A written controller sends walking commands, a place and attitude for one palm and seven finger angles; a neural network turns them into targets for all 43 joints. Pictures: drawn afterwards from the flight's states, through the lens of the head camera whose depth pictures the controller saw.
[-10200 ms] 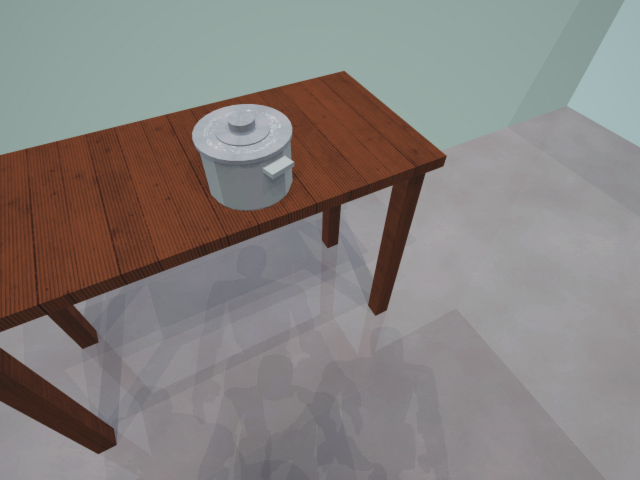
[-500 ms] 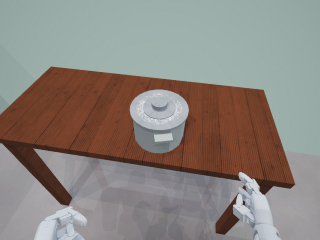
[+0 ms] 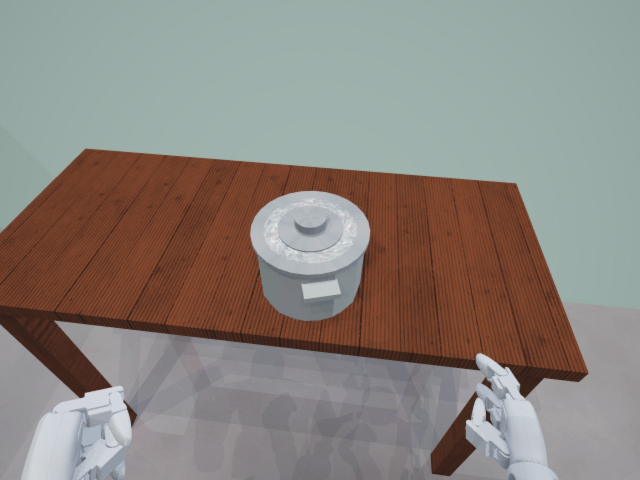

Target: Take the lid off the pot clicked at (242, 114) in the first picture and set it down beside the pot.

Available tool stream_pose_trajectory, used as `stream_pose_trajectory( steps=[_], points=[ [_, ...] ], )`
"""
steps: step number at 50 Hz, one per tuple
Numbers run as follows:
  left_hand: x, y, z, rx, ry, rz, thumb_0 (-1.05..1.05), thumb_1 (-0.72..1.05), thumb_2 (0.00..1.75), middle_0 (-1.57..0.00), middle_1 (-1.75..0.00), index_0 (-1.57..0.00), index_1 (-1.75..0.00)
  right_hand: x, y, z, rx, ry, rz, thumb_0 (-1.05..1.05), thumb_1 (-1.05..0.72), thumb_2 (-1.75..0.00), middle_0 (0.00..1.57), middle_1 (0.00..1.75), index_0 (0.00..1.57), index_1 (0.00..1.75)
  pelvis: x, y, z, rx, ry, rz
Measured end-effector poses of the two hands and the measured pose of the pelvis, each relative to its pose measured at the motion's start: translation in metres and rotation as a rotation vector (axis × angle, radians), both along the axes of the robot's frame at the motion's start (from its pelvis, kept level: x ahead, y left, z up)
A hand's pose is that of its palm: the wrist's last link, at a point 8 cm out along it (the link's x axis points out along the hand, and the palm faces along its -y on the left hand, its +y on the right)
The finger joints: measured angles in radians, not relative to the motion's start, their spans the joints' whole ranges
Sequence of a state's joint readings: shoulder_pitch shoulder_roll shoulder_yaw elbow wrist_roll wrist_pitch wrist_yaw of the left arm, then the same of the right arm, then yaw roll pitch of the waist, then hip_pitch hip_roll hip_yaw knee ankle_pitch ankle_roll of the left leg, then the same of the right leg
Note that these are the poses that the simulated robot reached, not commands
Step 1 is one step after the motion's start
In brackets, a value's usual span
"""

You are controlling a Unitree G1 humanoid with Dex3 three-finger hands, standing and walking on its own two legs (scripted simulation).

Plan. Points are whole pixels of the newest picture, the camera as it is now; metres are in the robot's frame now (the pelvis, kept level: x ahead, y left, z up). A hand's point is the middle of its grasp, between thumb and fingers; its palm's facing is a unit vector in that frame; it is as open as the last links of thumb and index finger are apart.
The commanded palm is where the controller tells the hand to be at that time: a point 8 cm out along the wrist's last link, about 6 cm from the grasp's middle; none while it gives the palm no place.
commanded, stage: raise the hand higher, near the body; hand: left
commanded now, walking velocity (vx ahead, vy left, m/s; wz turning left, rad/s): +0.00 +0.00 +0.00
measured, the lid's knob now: (310, 219) +0.46 +0.07 +0.08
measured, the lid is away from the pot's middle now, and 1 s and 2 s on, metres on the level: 0.00 0.00 0.00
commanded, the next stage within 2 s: reach forward and open the fingers in 0.44 s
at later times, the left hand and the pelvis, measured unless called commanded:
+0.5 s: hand (115, 395) +0.16 +0.23 +0.10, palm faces +0.32 -0.86 -0.40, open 3.1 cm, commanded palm +0.12 +0.26 +0.13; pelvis +0.00 -0.01 +0.00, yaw +0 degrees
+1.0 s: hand (96, 387) +0.17 +0.25 +0.10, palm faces -0.23 -0.06 -0.97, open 3.8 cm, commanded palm +0.17 +0.25 +0.16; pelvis -0.03 -0.01 +0.00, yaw +1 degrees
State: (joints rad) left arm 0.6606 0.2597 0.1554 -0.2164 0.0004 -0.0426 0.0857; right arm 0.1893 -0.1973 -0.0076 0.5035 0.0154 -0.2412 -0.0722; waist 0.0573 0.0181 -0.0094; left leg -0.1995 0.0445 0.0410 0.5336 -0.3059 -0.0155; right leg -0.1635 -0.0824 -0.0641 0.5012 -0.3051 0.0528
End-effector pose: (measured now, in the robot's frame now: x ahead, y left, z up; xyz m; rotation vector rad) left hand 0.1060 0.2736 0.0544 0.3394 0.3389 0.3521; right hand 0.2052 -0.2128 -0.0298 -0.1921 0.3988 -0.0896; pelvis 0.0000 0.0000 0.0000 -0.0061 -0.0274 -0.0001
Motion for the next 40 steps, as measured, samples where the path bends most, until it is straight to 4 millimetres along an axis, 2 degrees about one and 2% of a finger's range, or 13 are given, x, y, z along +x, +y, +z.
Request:
stream_pose_trajectory(
  steps=[28,35,40],
  points=[
    [0.025,-0.010,0.078,0.128,-0.306,-0.075,0.02,0.89,0.89,-1.30,-1.50,-1.30,-1.50,0.000,-0.003,-0.001,0.019,-0.009,0.024,0.01,-0.91,-0.90,0.21,0.30,0.21,0.31,-0.003,-0.008,0.002,-0.001,-0.031,-0.009],
    [0.038,-0.025,0.092,0.822,-0.057,-0.298,0.01,0.84,0.91,-1.28,-1.44,-1.28,-1.44,0.003,-0.013,0.002,0.009,0.015,0.076,0.01,-0.90,-0.90,0.21,0.30,0.24,0.34,-0.009,-0.011,-0.002,0.005,0.026,-0.023],
    [0.047,-0.021,0.097,1.077,0.107,-0.423,0.01,0.73,0.97,-1.24,-1.31,-1.24,-1.31,0.006,-0.020,0.003,0.031,0.030,0.076,0.01,-0.90,-0.90,0.21,0.30,0.30,0.38,-0.016,-0.013,-0.001,0.004,0.026,-0.021]
  ],
)
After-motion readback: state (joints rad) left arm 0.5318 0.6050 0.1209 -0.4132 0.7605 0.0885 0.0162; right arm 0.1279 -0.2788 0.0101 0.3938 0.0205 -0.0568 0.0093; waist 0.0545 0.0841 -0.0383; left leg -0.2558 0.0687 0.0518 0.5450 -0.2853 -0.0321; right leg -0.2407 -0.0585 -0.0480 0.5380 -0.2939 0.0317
